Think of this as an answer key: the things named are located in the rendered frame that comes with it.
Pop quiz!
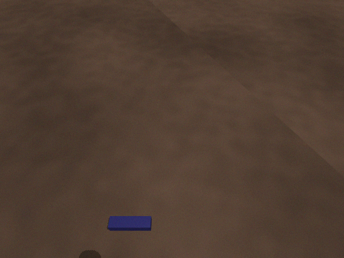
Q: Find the carton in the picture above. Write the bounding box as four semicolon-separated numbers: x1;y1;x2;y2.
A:
108;216;152;231

